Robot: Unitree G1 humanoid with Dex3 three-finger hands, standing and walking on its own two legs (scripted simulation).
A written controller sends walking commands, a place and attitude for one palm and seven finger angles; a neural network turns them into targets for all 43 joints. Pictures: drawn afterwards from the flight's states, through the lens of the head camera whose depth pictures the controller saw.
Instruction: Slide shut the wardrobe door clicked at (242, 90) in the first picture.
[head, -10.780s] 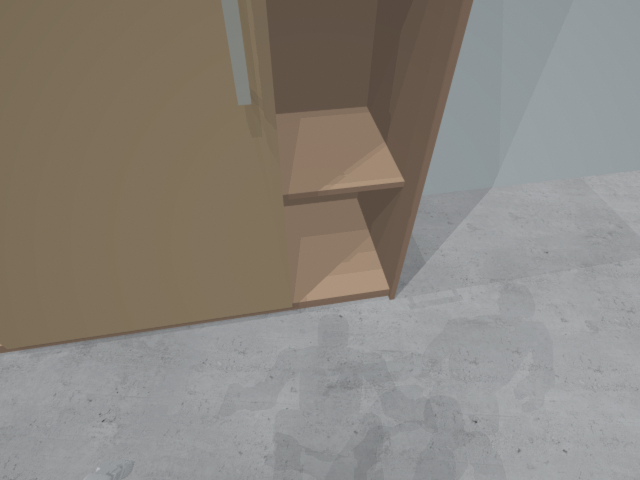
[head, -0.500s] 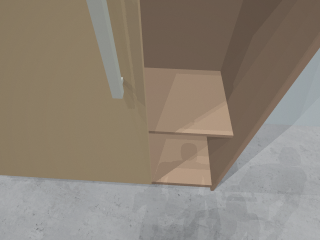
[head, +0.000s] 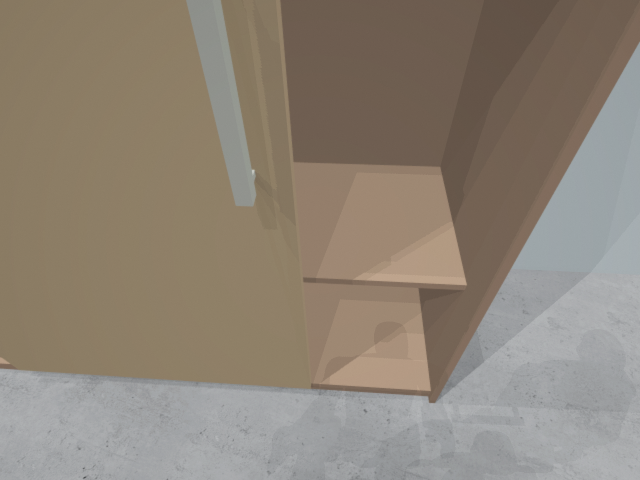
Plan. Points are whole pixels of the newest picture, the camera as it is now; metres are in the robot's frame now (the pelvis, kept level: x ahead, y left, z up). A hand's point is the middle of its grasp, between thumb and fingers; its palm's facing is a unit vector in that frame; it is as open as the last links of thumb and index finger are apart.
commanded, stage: come to a stop and stand still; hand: left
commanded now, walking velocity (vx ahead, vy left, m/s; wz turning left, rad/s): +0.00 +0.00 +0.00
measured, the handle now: (227, 80) +0.48 +0.14 +0.27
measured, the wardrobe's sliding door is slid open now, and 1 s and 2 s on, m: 0.37 0.37 0.37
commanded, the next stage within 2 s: look again from close up in 0.64 s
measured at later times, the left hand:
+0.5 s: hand out of the picture -0.03 +0.21 -0.17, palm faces -0.02 -0.98 -0.19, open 7.4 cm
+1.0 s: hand out of the picture -0.03 +0.19 -0.17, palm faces -0.01 -0.99 -0.16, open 7.4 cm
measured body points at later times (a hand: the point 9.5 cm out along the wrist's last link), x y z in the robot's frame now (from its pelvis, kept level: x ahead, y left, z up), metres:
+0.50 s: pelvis -0.03 +0.04 +0.00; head -0.02 +0.04 +0.45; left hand -0.02 +0.26 -0.15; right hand -0.04 -0.18 -0.15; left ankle +0.00 +0.11 -0.73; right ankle -0.01 -0.10 -0.73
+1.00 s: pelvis -0.02 +0.04 +0.01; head -0.02 +0.03 +0.46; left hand -0.03 +0.24 -0.16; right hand -0.03 -0.18 -0.16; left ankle +0.00 +0.11 -0.73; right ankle -0.01 -0.10 -0.73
